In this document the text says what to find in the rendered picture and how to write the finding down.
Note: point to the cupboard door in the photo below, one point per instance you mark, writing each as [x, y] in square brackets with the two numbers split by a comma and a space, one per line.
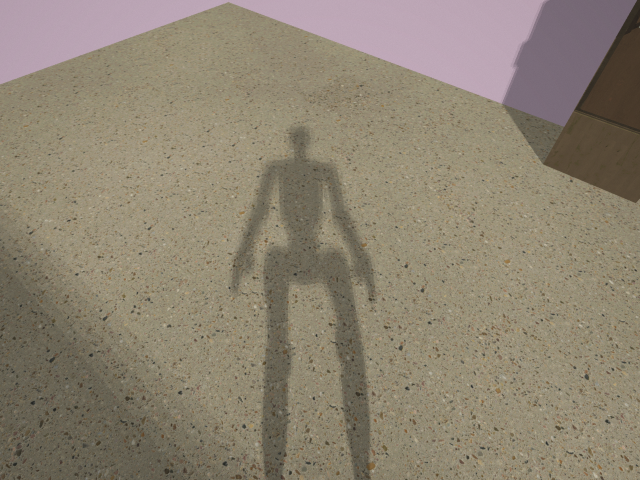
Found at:
[616, 94]

